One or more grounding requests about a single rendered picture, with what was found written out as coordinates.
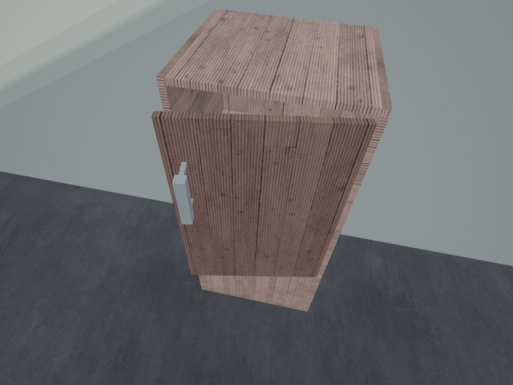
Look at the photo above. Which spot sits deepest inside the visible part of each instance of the cupboard door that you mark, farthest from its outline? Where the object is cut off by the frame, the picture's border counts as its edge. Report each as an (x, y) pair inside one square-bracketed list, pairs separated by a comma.
[(268, 190)]

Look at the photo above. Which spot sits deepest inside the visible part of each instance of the handle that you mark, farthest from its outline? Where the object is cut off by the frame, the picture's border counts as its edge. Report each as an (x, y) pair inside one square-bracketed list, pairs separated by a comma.
[(183, 197)]

